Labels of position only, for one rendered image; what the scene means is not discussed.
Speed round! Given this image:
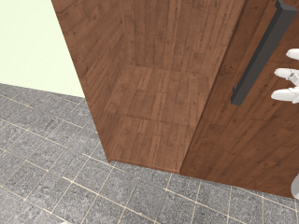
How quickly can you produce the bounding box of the wardrobe door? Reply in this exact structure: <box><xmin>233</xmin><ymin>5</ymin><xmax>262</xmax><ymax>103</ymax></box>
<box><xmin>179</xmin><ymin>0</ymin><xmax>299</xmax><ymax>200</ymax></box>

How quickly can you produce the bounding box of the handle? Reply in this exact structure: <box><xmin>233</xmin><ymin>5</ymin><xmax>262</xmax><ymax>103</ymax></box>
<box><xmin>230</xmin><ymin>0</ymin><xmax>298</xmax><ymax>106</ymax></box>

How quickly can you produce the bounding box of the robot right hand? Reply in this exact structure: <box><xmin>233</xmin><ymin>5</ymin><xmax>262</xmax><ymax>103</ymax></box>
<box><xmin>271</xmin><ymin>49</ymin><xmax>299</xmax><ymax>104</ymax></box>

